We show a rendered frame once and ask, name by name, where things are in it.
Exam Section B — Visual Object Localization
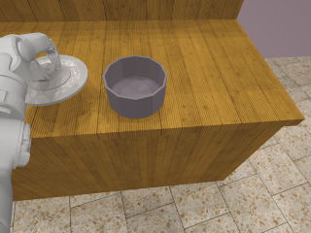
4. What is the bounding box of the knob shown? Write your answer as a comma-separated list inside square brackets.
[40, 63, 57, 78]

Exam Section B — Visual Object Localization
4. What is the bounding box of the table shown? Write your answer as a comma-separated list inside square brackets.
[0, 0, 305, 202]

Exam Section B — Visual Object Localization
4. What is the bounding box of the robot left forearm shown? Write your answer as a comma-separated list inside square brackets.
[0, 34, 36, 121]

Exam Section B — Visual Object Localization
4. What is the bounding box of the lid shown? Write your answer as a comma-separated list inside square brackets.
[24, 54, 88, 107]

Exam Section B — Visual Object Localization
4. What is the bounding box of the robot left hand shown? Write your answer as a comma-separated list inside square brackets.
[19, 32, 61, 82]

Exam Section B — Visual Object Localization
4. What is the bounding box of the left robot upper arm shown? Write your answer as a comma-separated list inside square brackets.
[0, 117, 32, 233]

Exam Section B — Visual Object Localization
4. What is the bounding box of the pot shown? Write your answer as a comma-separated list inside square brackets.
[102, 55, 167, 118]

